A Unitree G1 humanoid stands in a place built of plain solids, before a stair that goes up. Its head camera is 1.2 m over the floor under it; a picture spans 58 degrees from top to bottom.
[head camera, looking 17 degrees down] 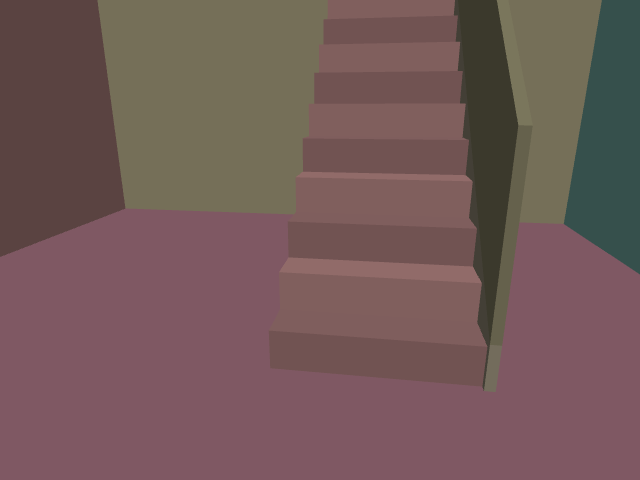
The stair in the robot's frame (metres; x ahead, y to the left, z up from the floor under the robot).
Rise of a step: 0.20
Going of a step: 0.23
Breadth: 0.98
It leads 8 degrees to the right of straight ahead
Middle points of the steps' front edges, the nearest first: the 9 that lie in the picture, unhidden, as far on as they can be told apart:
1.74 -0.24 0.20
1.96 -0.28 0.41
2.19 -0.31 0.61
2.42 -0.35 0.82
2.64 -0.38 1.02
2.87 -0.41 1.23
3.09 -0.45 1.43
3.32 -0.48 1.63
3.54 -0.51 1.84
